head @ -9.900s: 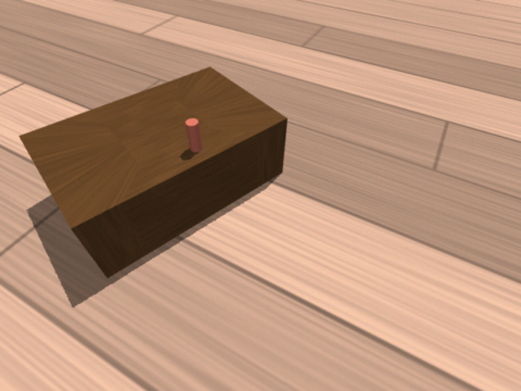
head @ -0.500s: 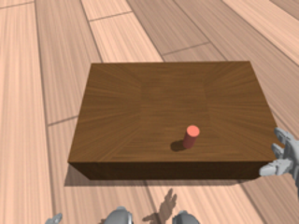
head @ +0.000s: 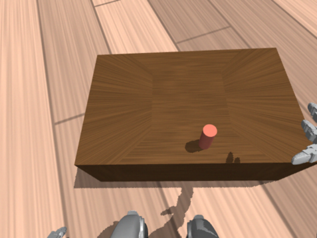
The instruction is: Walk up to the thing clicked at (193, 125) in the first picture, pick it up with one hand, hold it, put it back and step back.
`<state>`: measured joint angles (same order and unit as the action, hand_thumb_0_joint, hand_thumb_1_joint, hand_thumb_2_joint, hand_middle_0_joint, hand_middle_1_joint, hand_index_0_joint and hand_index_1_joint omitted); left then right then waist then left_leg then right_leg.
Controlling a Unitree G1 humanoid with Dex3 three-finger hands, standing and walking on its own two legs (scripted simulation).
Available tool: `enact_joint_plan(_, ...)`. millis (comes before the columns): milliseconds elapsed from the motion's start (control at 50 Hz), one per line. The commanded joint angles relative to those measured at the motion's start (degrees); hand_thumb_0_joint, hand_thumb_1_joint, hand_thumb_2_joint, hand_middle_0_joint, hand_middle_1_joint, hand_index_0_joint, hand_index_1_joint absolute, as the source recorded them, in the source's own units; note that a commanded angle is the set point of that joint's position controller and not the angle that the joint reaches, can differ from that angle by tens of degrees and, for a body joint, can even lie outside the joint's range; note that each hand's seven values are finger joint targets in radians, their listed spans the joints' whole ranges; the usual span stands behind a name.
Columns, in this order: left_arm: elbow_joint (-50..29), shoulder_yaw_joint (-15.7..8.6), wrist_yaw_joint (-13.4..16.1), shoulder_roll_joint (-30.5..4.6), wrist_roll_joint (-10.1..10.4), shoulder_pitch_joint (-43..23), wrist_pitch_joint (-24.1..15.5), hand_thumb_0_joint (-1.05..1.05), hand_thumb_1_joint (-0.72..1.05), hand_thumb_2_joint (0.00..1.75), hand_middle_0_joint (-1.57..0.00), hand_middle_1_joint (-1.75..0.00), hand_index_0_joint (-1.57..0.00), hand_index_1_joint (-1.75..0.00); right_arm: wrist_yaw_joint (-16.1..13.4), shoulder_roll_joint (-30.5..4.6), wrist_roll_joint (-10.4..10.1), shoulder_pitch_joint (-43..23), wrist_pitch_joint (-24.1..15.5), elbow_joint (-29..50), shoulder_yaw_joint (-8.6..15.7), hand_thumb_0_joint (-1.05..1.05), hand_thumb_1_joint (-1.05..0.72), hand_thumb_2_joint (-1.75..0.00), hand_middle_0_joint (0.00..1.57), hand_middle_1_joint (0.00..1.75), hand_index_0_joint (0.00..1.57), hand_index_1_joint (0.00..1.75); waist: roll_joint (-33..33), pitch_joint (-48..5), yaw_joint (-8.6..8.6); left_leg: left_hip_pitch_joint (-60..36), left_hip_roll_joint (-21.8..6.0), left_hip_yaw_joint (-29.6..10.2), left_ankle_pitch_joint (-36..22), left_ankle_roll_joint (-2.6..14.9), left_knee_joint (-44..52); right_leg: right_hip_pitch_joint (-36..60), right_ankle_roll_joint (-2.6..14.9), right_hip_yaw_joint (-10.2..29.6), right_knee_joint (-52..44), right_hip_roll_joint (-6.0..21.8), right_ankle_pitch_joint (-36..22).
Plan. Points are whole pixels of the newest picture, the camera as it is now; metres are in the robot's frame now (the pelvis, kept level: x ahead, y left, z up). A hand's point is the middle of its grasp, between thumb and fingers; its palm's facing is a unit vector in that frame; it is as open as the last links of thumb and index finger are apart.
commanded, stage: go down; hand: right
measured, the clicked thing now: (207, 137) +0.48 -0.16 -0.28
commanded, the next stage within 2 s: approach in 0.50 s
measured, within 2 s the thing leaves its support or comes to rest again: neither
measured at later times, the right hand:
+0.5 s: hand (304, 130) +0.38 -0.34 -0.01, palm faces +0.12 +0.99 -0.11, open 17.6 cm
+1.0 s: hand (264, 131) +0.43 -0.30 -0.11, palm faces +0.01 +1.00 -0.02, open 17.5 cm
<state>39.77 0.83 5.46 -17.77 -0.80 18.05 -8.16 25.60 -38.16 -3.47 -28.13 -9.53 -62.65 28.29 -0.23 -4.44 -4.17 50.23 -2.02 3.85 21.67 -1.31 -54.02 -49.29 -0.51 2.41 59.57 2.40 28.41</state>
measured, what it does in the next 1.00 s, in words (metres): lowers itself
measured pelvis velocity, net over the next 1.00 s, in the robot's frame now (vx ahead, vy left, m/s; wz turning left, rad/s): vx -0.03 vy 0.00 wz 0.04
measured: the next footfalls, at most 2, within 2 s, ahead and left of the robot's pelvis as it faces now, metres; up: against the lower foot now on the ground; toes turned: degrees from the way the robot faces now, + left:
none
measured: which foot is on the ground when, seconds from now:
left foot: down 0.00-1.00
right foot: down 0.00-1.00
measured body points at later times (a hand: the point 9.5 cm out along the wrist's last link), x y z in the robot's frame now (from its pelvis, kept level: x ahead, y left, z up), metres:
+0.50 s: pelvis +0.00 +0.00 -0.01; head +0.12 -0.03 +0.43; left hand +0.07 +0.29 -0.10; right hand +0.37 -0.39 +0.00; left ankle +0.04 +0.14 -0.67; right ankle +0.00 -0.12 -0.67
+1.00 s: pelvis -0.03 +0.00 -0.13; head +0.16 -0.05 +0.28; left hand +0.06 +0.28 -0.22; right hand +0.42 -0.35 -0.11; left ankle +0.04 +0.14 -0.67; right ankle +0.00 -0.12 -0.67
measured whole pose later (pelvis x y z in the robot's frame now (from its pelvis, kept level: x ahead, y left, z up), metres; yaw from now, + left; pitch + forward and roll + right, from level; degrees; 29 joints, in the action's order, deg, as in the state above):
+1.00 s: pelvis -0.03 +0.00 -0.13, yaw +2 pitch +33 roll +5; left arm 36.8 3.6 1.4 -19.1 -3.0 14.2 -9.2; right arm 35.6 -39.8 -11.4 -40.7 -33.2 -68.3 35.4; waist -0.3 -10.8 -8.4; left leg 87.4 -2.5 3.4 31.3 -1.8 -86.1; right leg -86.1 -0.4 3.9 92.5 2.1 39.3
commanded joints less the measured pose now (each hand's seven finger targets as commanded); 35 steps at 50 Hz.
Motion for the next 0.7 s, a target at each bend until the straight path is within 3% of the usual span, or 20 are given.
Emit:
enact_joint_plan(0,-3.9,-4.1,0.6,-11.1,0.4,6.6,-1.2,0.00,0.91,0.89,-0.19,-0.31,-0.20,-0.30,0.6,-20.4,-1.6,-14.7,-4.7,11.3,4.2,0.00,0.54,-0.05,0.06,0.05,0.05,0.05,8.7,-24.1,1.14,-12.7,1.7,-1.1,-14.1,3.08,3.8,14.1,0.96,0.6,-7.8,-1.0,-23.5)
enact_joint_plan(20,-3.5,-4.2,0.5,-11.1,0.4,7.0,-1.2,0.00,0.92,0.90,-0.19,-0.31,-0.20,-0.30,0.9,-18.8,-1.6,-12.9,-4.4,8.0,3.4,0.00,0.54,-0.05,0.06,0.05,0.05,0.05,7.4,-24.0,0.51,-12.6,1.8,-1.1,-15.4,3.03,3.7,13.8,0.92,0.7,-7.4,-1.0,-25.3)
enact_joint_plan(80,-3.5,-4.1,0.3,-11.2,0.4,7.2,-0.7,0.00,0.91,0.90,-0.19,-0.30,-0.20,-0.30,0.7,-21.8,-1.7,-14.1,-5.1,11.5,5.8,0.00,0.55,-0.05,0.05,0.05,0.05,0.05,8.9,-25.3,1.46,-14.0,1.6,-1.4,-16.4,3.06,3.6,14.2,1.02,0.3,-7.1,-1.1,-26.0)
enact_joint_plan(120,-3.1,-4.4,0.1,-11.6,0.4,7.4,-0.5,0.00,0.92,0.90,-0.19,-0.30,-0.19,-0.30,1.1,-20.2,-1.9,-14.3,-5.3,10.7,4.8,0.00,0.56,-0.05,0.05,0.05,0.05,0.05,8.8,-25.7,0.58,-11.8,1.9,-0.9,-16.4,3.14,3.2,15.8,0.67,1.0,-6.8,-0.6,-28.8)
enact_joint_plan(160,-3.1,-4.4,-0.1,-11.5,0.4,7.4,-0.3,0.00,0.92,0.90,-0.19,-0.30,-0.19,-0.30,0.9,-21.6,-1.6,-13.2,-5.5,10.6,5.9,0.00,0.54,-0.05,0.06,0.05,0.05,0.05,9.1,-24.6,1.22,-11.4,2.0,-0.8,-15.8,3.22,3.3,15.8,0.61,1.2,-7.1,-0.6,-29.4)
enact_joint_plan(200,-3.2,-4.1,-0.4,-11.2,0.4,7.5,0.0,0.00,0.91,0.90,-0.19,-0.30,-0.19,-0.30,1.3,-19.4,-1.7,-11.7,-5.6,8.2,4.8,0.00,0.56,-0.05,0.06,0.05,0.05,0.05,8.5,-24.5,0.88,-11.4,2.0,-0.7,-16.9,3.27,3.0,15.8,0.36,1.4,-6.9,-0.4,-31.2)
enact_joint_plan(220,-3.2,-4.2,-0.5,-11.3,0.2,7.5,-0.1,0.00,0.92,0.90,-0.19,-0.31,-0.20,-0.30,1.4,-20.3,-1.9,-12.7,-5.9,9.7,5.5,0.00,0.56,-0.05,0.05,0.05,0.05,0.05,9.3,-24.8,1.06,-11.9,1.9,-0.9,-17.4,3.25,3.0,15.7,0.55,1.1,-6.5,-0.5,-31.1)
enact_joint_plan(260,-3.6,-4.2,-0.5,-11.2,0.4,7.5,0.2,0.00,0.91,0.90,-0.19,-0.30,-0.19,-0.30,1.1,-22.6,-1.5,-13.8,-6.1,10.9,7.1,0.00,0.58,-0.05,0.05,0.05,0.05,0.05,7.9,-24.3,0.94,-13.9,1.6,-1.3,-17.4,3.20,3.5,13.5,1.16,0.3,-6.4,-0.9,-27.4)
enact_joint_plan(280,-3.8,-4.1,-0.5,-11.2,0.4,7.2,0.2,0.00,0.92,0.90,-0.19,-0.30,-0.19,-0.30,1.4,-20.3,-1.6,-13.7,-5.9,8.9,5.3,0.00,0.58,-0.05,0.05,0.05,0.05,0.05,7.0,-23.0,0.21,-13.2,1.8,-1.4,-16.7,3.08,3.5,12.5,1.24,0.2,-6.6,-1.0,-25.7)
enact_joint_plan(320,-3.5,-4.0,-0.6,-11.2,0.5,7.0,0.2,0.00,0.92,0.89,-0.19,-0.30,-0.19,-0.30,1.4,-22.1,-1.7,-16.3,-6.5,9.8,6.5,0.00,0.59,-0.05,0.05,0.05,0.05,0.05,7.2,-22.2,-0.34,-12.1,1.6,-1.6,-14.6,3.06,3.9,11.2,1.52,0.3,-6.7,-1.0,-22.4)
enact_joint_plan(360,-3.7,-4.0,-0.7,-11.4,0.4,6.6,0.1,0.00,0.91,0.90,-0.19,-0.30,-0.19,-0.30,1.8,-21.1,-1.8,-17.1,-6.8,8.4,5.3,0.00,0.59,-0.05,0.05,0.05,0.05,0.05,7.7,-20.4,-0.60,-9.4,1.7,-1.4,-11.5,3.13,3.9,11.1,1.45,0.6,-7.1,-0.8,-19.4)
enact_joint_plan(440,-4.1,-3.9,-0.9,-11.8,0.3,6.8,0.0,0.00,0.92,0.89,-0.19,-0.30,-0.20,-0.30,2.4,-22.9,-1.7,-19.2,-7.2,8.0,5.6,0.00,0.57,-0.05,0.05,0.05,0.05,0.05,9.3,-22.1,-0.36,-8.5,1.7,-1.1,-10.5,3.15,3.5,12.3,1.13,1.2,-7.2,-0.6,-19.2)
enact_joint_plan(460,-4.1,-3.9,-0.9,-11.9,0.3,6.8,-0.1,0.00,0.91,0.90,-0.19,-0.30,-0.19,-0.30,2.8,-21.0,-1.9,-18.9,-7.1,6.8,4.3,0.00,0.57,-0.05,0.05,0.05,0.05,0.05,9.0,-22.6,-0.73,-7.7,1.8,-0.9,-10.7,3.08,3.2,13.1,1.00,1.6,-7.2,-0.4,-19.5)
enact_joint_plan(480,-4.0,-4.0,-0.9,-11.9,0.3,7.1,0.0,0.00,0.91,0.90,-0.19,-0.30,-0.19,-0.30,2.7,-23.0,-1.9,-20.5,-7.5,8.8,5.4,0.00,0.59,-0.05,0.05,0.05,0.05,0.05,9.5,-24.6,-0.73,-8.9,1.6,-1.4,-11.8,3.08,3.0,12.8,1.29,0.8,-6.2,-0.8,-20.3)
enact_joint_plan(520,-4.0,-3.3,-1.0,-11.8,0.3,6.8,-0.2,0.00,0.92,0.89,-0.19,-0.30,-0.19,-0.30,3.2,-22.1,-2.3,-19.2,-7.2,5.6,4.8,0.00,0.58,-0.05,0.05,0.05,0.05,0.05,9.4,-22.5,-0.57,-6.7,1.8,-0.9,-10.6,3.04,2.7,12.1,0.96,1.6,-6.6,-0.4,-19.6)
enact_joint_plan(540,-4.0,-3.7,-1.0,-12.2,0.2,7.1,0.0,0.00,0.91,0.90,-0.19,-0.30,-0.20,-0.30,2.9,-24.8,-2.1,-21.5,-7.7,8.6,6.2,0.00,0.59,-0.05,0.05,0.05,0.05,0.05,10.1,-24.4,-0.42,-7.4,1.6,-1.2,-10.6,3.15,2.6,12.2,1.08,1.4,-6.2,-0.6,-19.7)
enact_joint_plan(600,-4.1,-3.3,-1.1,-12.0,0.3,7.3,0.2,0.00,0.91,0.89,-0.20,-0.31,-0.20,-0.30,3.0,-24.9,-2.1,-21.3,-7.8,6.6,6.3,0.00,0.56,-0.06,0.05,0.05,0.05,0.05,9.3,-24.6,-0.61,-7.8,1.8,-1.2,-10.9,3.06,2.4,11.1,1.13,1.3,-6.0,-0.6,-19.5)
enact_joint_plan(620,-4.1,-3.2,-1.2,-12.2,0.3,7.7,0.3,0.00,0.91,0.90,-0.20,-0.30,-0.19,-0.30,2.8,-26.1,-2.3,-21.5,-8.2,7.3,7.6,0.00,0.59,-0.07,0.04,0.06,0.04,0.06,8.2,-25.5,-0.35,-9.4,1.6,-1.5,-12.2,2.97,2.2,10.2,1.49,0.8,-5.1,-0.8,-20.0)
enact_joint_plan(640,-4.0,-2.7,-1.3,-11.6,0.3,7.2,0.2,0.00,0.91,0.90,-0.20,-0.30,-0.19,-0.30,3.0,-24.4,-2.7,-20.6,-8.3,3.5,6.9,0.00,0.59,-0.07,0.04,0.06,0.04,0.06,7.9,-21.9,-0.87,-7.3,1.8,-1.2,-11.0,2.91,1.8,7.8,1.43,0.9,-5.0,-0.8,-18.5)
enact_joint_plan(680,-3.4,-2.6,-1.7,-11.3,0.1,6.6,-0.1,0.00,0.91,0.90,-0.19,-0.30,-0.19,-0.30,3.8,-20.3,-3.6,-20.1,-10.0,0.6,5.5,0.00,0.61,-0.07,0.03,0.06,0.04,0.06,6.3,-20.5,-2.01,-2.6,1.8,-1.3,-11.1,2.99,-1.0,4.8,1.55,1.3,-2.1,-0.4,-19.3)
